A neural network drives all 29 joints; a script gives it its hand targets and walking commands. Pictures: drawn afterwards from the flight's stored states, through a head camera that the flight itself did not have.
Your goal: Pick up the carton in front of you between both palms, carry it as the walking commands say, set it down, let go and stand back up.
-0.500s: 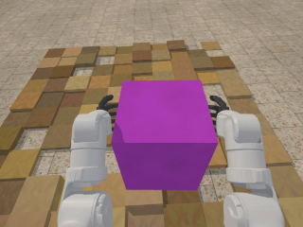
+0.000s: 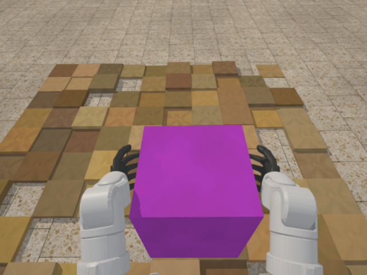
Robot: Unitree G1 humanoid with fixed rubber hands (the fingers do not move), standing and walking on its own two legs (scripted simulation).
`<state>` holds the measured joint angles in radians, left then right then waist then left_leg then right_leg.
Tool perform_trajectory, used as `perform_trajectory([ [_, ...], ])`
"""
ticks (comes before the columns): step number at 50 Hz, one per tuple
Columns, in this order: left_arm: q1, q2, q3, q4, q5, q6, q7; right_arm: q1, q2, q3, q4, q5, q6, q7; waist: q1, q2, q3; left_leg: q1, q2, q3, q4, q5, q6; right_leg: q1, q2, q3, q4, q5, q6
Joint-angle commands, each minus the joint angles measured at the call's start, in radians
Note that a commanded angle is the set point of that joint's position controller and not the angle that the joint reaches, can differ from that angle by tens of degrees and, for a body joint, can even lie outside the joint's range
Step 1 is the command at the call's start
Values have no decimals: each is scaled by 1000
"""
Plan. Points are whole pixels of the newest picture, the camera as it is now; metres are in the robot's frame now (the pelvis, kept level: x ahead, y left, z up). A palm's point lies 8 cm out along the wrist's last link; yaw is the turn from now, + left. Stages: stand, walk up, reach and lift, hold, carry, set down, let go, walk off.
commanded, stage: carry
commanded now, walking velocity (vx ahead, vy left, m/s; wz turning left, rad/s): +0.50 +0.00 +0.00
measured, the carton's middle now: (193, 195) +0.30 +0.01 +0.01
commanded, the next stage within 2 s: none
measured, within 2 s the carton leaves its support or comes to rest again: neither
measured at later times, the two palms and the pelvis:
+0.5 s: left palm (162, 64) +0.62 +0.10 +0.15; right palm (270, 69) +0.62 -0.20 +0.14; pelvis +0.31 -0.04 +0.00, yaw +1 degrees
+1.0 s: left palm (160, 16) +0.99 +0.15 +0.14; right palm (237, 12) +1.00 -0.15 +0.15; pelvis +0.61 -0.02 -0.02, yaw -1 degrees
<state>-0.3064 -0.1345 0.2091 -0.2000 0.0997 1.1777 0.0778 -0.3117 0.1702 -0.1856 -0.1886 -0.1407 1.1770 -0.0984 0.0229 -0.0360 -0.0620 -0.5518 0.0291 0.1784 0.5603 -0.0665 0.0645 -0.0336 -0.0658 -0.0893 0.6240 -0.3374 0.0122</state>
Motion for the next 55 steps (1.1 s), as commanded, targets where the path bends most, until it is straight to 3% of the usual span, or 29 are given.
perform_trajectory([
  [1, -507, -985, -816, -99, -406, 22, -268, -415, 972, 753, -68, 386, -2, 248, -53, 303, -510, 941, 332, -589, -185, 287, 188, -596, 112, 79, 629, -120, 17],
  [2, -457, -997, -821, -104, -404, 10, -268, -383, 983, 759, -94, 397, -8, 253, -57, 179, -489, 898, 327, -522, -175, 372, 158, -628, 54, 131, 621, -97, -7],
  [3, -423, -999, -826, -126, -402, 0, -268, -368, 998, 774, -124, 406, -17, 257, -57, 102, -451, 850, 318, -467, -191, 380, 120, -648, 18, 126, 552, -60, -18],
  [5, -365, -1019, -836, -140, -395, -14, -262, -345, 1004, 790, -153, 419, -31, 263, -45, 114, -417, 738, 286, -374, -263, 235, 75, -584, -26, 118, 367, 4, -5],
  [9, -249, -1007, -847, -131, -360, -41, -249, -289, 967, 821, -179, 452, -39, 290, -40, 170, -350, 607, 263, -264, -381, -19, 99, -520, -20, 37, 128, 81, 20],
  [13, -280, -936, -847, -132, -353, -40, -237, -318, 884, 831, -161, 463, -41, 301, -43, 170, -251, 556, 232, -182, -417, -101, 90, -546, -40, 10, 5, 293, 23],
  [19, -542, -756, -795, -73, -391, -12, -211, -565, 704, 789, -100, 460, -20, 248, -55, 171, -126, 458, 216, -128, -370, -199, 44, -447, -25, -44, -90, 291, -19],
  [21, -647, -699, -748, -34, -408, 5, -195, -685, 653, 763, -71, 470, -3, 220, -42, 148, -142, 439, 184, -100, -234, -207, 24, -346, 2, -94, -106, 217, -37],
  [22, -665, -668, -713, 8, -409, 19, -185, -723, 637, 747, -44, 472, 12, 205, -25, 96, -185, 390, 137, -62, -63, -143, 5, -201, 37, -115, -110, 127, -43],
  [23, -686, -626, -671, 52, -403, 34, -174, -764, 613, 723, -15, 471, 30, 192, 3, -64, -258, 262, 67, -14, 213, -145, -26, -27, -77, 79, -187, -39, -70],
  [24, -717, -587, -633, 106, -387, 40, -165, -834, 625, 709, -5, 486, 50, 181, 21, -372, -344, 0, -65, -24, 489, -356, -53, 153, -259, 502, -314, -176, -185],
  [25, -743, -612, -629, 110, -410, 46, -160, -901, 633, 702, 15, 515, 66, 173, 33, -345, -334, -140, -61, -131, 638, -472, -28, 185, -304, 638, -359, -107, -220],
  [26, -822, -634, -627, 87, -438, 53, -157, -953, 673, 688, 44, 534, 71, 164, 20, -238, -339, -167, -7, -187, 689, -450, -3, 168, -297, 570, -322, -11, -221],
  [27, -915, -672, -626, 69, -467, 59, -157, -1010, 702, 666, 59, 551, 74, 159, 19, -116, -354, -155, 23, -197, 653, -385, 8, 133, -273, 487, -300, 68, -204],
  [28, -1000, -707, -628, 39, -492, 64, -156, -1058, 727, 653, 63, 566, 79, 155, 14, -73, -357, -140, 49, -199, 618, -341, 12, 88, -261, 417, -296, 112, -187],
  [29, -1072, -728, -623, 19, -512, 71, -154, -1106, 746, 639, 68, 575, 84, 149, 13, -79, -376, -115, 63, -202, 570, -299, 7, 67, -245, 351, -304, 128, -176],
  [31, -1153, -752, -602, 29, -522, 90, -152, -1164, 771, 604, 96, 569, 99, 136, 21, -85, -405, -97, 63, -183, 533, -226, -4, 51, -229, 272, -303, 217, -196],
  [34, -1203, -784, -573, 104, -514, 119, -156, -1174, 788, 538, 174, 523, 125, 128, 30, -62, -426, -208, 73, -186, 477, -143, -28, 141, -221, 226, -256, 357, -226],
  [38, -1255, -859, -551, 220, -496, 128, -173, -1191, 823, 482, 289, 462, 135, 141, 60, -48, -370, -317, 73, -174, 318, -59, -48, 209, -195, 200, -236, 419, -241],
  [45, -1332, -955, -566, 186, -523, 109, -179, -1240, 853, 450, 266, 429, 135, 155, 83, -62, -292, -62, 19, -94, -103, 312, -10, 147, -106, 63, -151, 475, -140],
  [47, -1296, -951, -576, 180, -519, 111, -174, -1210, 832, 444, 260, 417, 142, 158, 52, -90, -323, 80, 7, -63, -146, 322, 5, 150, -105, 35, -32, 609, -102],
  [48, -1280, -952, -584, 180, -518, 113, -173, -1183, 820, 442, 263, 410, 144, 160, 6, -72, -376, 236, -17, -27, -188, 321, 5, 133, -85, -1, 100, 701, -69],
  [49, -1278, -948, -593, 176, -519, 115, -174, -1162, 805, 439, 259, 406, 144, 164, -51, -15, -434, 453, -16, -1, -215, 327, -6, 39, -45, -54, 311, 651, -40],
  [50, -1264, -936, -596, 186, -513, 114, -174, -1160, 788, 430, 259, 404, 144, 171, -67, 80, -464, 673, 80, -114, -97, 433, -30, -198, -8, -20, 518, 313, -30],
  [51, -1285, -957, -604, 200, -513, 125, -173, -1151, 776, 429, 297, 396, 143, 175, -30, 319, -590, 1032, 316, -407, 111, 865, 86, -535, 52, 62, 667, -258, -11],
  [52, -1266, -948, -585, 211, -512, 133, -170, -1126, 769, 426, 299, 401, 139, 177, -78, 355, -670, 1119, 372, -614, 53, 603, 216, -702, 99, 92, 856, -283, -3],
  [53, -1278, -953, -593, 184, -500, 130, -166, -1127, 796, 434, 259, 416, 133, 183, -95, 290, -631, 1047, 351, -637, -43, 359, 213, -774, 80, 100, 869, -232, -6],
  [54, -1294, -971, -599, 159, -494, 120, -161, -1164, 836, 450, 196, 443, 128, 189, -89, 163, -527, 914, 285, -559, -120, 285, 127, -765, 50, 96, 756, -182, -13],
  [55, -1312, -984, -602, 121, -489, 112, -155, -1242, 864, 486, 121, 471, 117, 191, -73, 205, -550, 896, 323, -570, -107, 389, 152, -769, 29, 105, 747, -130, -15],
])
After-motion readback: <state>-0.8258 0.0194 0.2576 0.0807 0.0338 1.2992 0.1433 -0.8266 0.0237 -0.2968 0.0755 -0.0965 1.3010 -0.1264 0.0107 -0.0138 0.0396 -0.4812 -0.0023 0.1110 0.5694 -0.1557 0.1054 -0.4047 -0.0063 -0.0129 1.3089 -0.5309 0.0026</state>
